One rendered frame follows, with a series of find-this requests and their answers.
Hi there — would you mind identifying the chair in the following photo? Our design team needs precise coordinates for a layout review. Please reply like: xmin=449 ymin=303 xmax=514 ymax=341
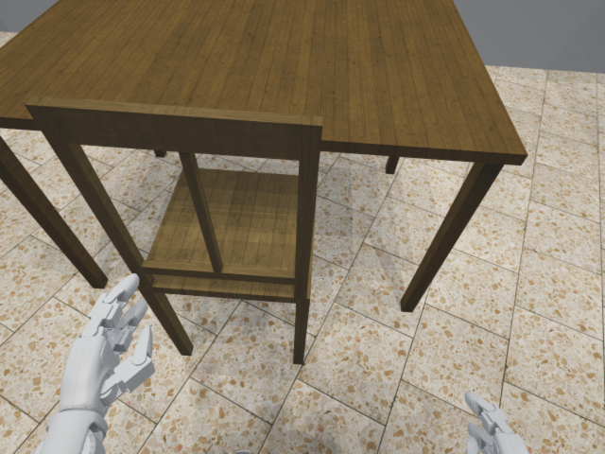
xmin=25 ymin=96 xmax=323 ymax=365

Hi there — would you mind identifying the left robot hand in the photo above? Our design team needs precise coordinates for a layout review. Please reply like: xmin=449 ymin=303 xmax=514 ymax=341
xmin=59 ymin=273 xmax=155 ymax=418

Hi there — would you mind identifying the left robot forearm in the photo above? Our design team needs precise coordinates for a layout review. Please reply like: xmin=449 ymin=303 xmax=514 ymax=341
xmin=32 ymin=409 xmax=108 ymax=454

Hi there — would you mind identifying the right robot hand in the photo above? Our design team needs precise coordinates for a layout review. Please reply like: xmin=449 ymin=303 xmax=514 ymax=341
xmin=465 ymin=392 xmax=529 ymax=454

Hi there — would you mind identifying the table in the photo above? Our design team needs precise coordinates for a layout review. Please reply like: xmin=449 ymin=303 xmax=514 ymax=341
xmin=0 ymin=0 xmax=528 ymax=312

